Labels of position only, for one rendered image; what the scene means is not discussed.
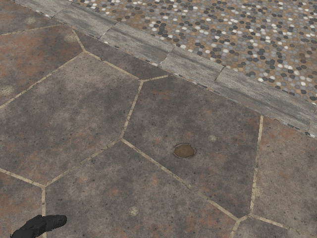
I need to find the left robot hand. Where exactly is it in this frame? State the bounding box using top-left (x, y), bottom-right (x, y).
top-left (10, 214), bottom-right (67, 238)

